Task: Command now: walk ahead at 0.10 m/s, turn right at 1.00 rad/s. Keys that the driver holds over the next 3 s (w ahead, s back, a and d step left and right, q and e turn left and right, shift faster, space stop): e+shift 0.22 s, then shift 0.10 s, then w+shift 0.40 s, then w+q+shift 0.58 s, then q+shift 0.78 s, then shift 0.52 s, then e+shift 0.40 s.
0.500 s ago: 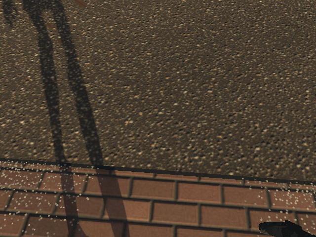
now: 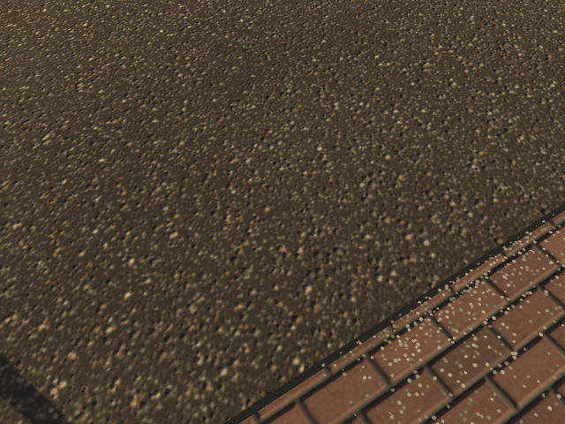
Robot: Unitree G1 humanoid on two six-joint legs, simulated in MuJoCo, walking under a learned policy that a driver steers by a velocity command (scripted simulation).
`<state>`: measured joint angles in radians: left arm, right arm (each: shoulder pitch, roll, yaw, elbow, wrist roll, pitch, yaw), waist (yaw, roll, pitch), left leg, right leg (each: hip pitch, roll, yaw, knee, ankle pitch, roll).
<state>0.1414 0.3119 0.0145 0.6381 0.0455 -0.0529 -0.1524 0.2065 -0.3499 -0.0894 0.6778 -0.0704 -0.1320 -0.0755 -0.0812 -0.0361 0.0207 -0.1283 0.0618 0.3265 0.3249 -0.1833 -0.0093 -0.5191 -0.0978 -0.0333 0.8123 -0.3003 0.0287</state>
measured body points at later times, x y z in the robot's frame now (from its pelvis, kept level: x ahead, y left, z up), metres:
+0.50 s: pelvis +0.11 -0.01 -0.01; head +0.12 -0.03 +0.44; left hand +0.32 +0.19 -0.10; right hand +0.13 -0.31 -0.12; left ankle +0.15 +0.10 -0.73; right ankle +0.06 -0.12 -0.74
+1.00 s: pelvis +0.36 -0.11 -0.03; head +0.40 -0.12 +0.42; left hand +0.67 +0.03 -0.09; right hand +0.21 -0.34 -0.15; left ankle +0.19 +0.08 -0.67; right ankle +0.42 -0.23 -0.74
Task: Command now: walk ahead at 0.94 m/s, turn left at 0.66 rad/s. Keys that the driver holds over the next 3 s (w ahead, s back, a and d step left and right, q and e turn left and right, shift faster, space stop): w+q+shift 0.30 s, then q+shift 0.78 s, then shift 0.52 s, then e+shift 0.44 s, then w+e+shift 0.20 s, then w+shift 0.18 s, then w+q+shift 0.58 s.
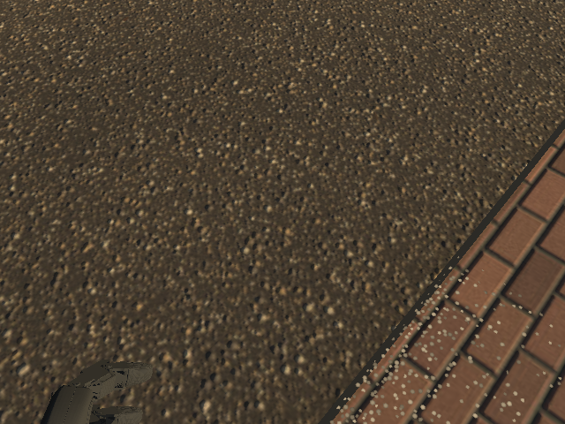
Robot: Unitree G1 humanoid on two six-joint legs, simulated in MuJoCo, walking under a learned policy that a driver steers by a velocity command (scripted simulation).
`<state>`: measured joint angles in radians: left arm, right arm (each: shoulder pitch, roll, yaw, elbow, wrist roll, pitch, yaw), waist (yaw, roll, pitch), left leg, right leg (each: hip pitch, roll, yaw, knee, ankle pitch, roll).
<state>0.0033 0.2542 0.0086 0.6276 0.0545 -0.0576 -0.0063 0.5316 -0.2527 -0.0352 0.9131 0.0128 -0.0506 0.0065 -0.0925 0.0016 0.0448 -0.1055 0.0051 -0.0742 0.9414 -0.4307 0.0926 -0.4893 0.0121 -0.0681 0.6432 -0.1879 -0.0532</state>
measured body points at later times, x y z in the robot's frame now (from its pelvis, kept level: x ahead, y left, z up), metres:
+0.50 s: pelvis +0.38 +0.07 -0.11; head +0.43 +0.08 +0.33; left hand +0.27 +0.31 -0.24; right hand +0.65 -0.10 -0.23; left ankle +0.45 +0.13 -0.84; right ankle +0.21 -0.13 -0.57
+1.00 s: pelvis +0.61 +0.08 -0.12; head +0.63 +0.12 +0.33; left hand +0.49 +0.37 -0.21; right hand +0.95 +0.07 -0.19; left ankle +0.52 +0.15 -0.77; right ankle +0.77 +0.09 -0.85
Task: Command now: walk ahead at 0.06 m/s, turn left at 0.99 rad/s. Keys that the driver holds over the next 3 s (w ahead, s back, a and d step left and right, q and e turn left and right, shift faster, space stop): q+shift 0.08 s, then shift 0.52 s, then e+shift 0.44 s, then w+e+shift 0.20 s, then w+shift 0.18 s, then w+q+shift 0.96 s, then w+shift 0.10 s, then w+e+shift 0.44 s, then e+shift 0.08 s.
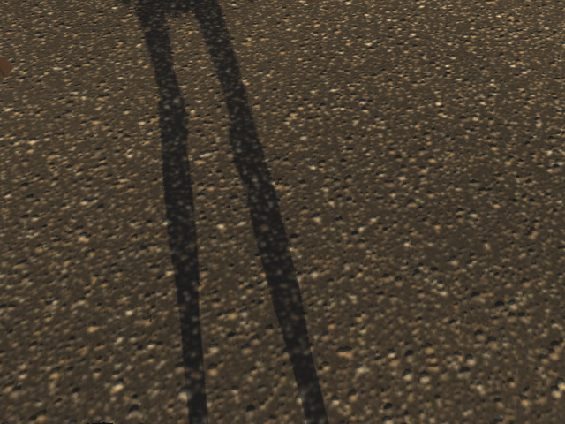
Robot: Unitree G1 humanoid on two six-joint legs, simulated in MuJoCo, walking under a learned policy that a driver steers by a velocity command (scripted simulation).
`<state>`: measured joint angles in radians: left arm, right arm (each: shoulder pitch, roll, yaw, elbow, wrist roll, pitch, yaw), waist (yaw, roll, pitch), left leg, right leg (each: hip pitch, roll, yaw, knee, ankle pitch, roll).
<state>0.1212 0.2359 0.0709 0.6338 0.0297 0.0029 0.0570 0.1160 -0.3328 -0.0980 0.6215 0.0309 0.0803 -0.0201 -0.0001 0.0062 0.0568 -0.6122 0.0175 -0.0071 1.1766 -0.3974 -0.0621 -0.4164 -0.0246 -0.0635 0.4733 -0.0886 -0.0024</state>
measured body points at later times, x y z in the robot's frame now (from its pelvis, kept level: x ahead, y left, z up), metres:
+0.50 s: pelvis +0.03 +0.02 +0.00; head +0.05 +0.04 +0.45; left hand +0.12 +0.31 -0.10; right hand +0.26 -0.18 -0.09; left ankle +0.01 +0.11 -0.73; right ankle +0.08 -0.13 -0.72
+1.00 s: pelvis +0.05 -0.02 +0.00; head +0.09 -0.02 +0.45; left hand +0.23 +0.27 -0.08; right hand +0.17 -0.30 -0.11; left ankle +0.01 +0.11 -0.73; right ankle +0.05 -0.13 -0.68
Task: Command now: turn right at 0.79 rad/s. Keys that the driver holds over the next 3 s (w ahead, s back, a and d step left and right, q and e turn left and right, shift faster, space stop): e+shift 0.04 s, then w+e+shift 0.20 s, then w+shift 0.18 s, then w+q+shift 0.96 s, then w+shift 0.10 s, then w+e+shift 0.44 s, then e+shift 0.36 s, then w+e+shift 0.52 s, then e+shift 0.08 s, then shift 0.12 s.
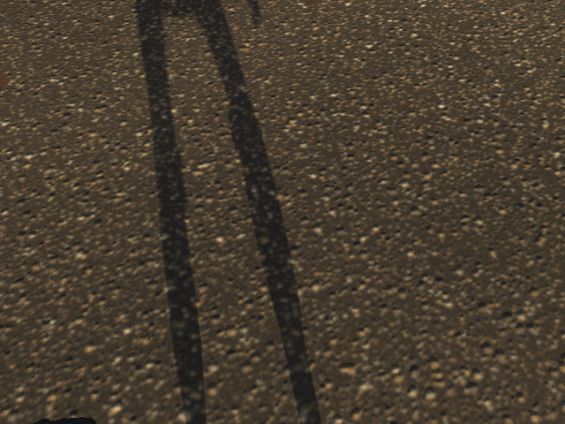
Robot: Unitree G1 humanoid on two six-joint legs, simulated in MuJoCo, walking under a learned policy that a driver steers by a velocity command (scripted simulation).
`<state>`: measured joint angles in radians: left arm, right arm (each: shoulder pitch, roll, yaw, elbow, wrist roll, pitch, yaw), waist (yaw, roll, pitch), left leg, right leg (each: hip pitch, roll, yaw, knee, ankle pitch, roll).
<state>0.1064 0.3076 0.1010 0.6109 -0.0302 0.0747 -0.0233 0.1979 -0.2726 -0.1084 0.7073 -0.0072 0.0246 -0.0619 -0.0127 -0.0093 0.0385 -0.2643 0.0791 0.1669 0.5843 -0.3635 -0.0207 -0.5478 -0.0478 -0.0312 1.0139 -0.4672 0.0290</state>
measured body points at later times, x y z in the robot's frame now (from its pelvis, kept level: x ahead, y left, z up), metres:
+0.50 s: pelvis +0.20 -0.08 +0.01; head +0.22 -0.10 +0.46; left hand +0.27 +0.20 -0.11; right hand +0.32 -0.37 -0.09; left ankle +0.38 +0.00 -0.70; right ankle +0.00 -0.12 -0.73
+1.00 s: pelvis +0.63 -0.17 -0.01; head +0.67 -0.17 +0.44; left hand +0.93 +0.01 -0.05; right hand +0.53 -0.45 -0.13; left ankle +0.41 -0.04 -0.72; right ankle +0.79 -0.31 -0.73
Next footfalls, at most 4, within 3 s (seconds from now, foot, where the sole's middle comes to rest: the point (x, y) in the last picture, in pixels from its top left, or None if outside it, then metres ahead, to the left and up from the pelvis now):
0.10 right None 0.04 -0.13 -0.76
0.56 left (320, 421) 0.44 -0.05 -0.76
1.00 right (413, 268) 0.83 -0.32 -0.76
1.44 left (300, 166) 1.20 -0.03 -0.76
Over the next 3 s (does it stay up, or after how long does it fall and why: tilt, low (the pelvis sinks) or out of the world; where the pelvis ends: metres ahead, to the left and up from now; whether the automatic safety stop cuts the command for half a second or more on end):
stays up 2.04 -0.09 0.01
